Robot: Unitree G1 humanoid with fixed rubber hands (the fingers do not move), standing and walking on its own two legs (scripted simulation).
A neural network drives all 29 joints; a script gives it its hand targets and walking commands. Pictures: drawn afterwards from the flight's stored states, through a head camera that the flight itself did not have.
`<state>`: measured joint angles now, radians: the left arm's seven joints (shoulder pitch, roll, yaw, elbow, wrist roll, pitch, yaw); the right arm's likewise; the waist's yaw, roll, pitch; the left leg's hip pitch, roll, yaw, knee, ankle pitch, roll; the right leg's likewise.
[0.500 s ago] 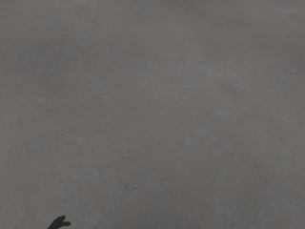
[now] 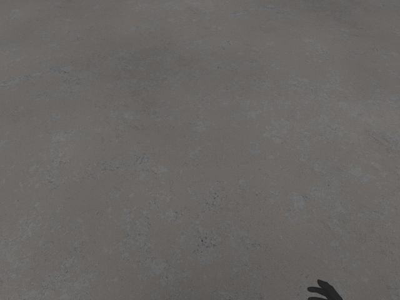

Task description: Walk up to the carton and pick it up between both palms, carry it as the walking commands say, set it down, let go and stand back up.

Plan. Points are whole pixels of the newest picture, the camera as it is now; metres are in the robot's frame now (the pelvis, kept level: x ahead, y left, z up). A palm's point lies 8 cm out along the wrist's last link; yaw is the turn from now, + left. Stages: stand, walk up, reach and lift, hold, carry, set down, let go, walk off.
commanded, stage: walk up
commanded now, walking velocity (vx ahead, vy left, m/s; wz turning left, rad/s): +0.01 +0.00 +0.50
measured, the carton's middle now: out of the picture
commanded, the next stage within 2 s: none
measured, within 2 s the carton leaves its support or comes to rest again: neither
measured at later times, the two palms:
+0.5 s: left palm out of the picture +0.10 +0.30 -0.10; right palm out of the picture +0.12 -0.26 -0.12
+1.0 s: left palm out of the picture -0.16 +0.33 -0.12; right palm (234, 235) +0.28 -0.06 -0.09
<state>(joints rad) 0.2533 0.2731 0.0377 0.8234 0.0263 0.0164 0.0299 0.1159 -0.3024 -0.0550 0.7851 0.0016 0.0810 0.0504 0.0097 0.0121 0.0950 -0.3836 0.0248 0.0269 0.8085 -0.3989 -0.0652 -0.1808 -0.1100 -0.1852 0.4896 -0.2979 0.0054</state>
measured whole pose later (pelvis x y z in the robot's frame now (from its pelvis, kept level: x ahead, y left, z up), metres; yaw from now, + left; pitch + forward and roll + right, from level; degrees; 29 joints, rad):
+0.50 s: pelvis +0.01 +0.01 +0.00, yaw +16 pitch +2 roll +0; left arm 0.08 0.28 0.02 0.76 0.01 0.04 0.02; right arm 0.27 -0.30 -0.07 0.84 -0.03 0.04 0.01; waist -0.07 0.01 0.06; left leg -0.28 -0.06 -0.15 0.47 -0.22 0.01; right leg -0.32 -0.02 -0.03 0.60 -0.36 0.03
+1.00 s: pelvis +0.00 +0.06 +0.00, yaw +32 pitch +1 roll +0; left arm 0.30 0.36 0.09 0.91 0.02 -0.01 0.03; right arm 0.06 -0.30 -0.04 0.73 -0.01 0.07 0.12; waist 0.04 -0.02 0.06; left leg -0.38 0.04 0.02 0.72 -0.37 -0.05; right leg -0.15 -0.20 -0.26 0.43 -0.26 0.09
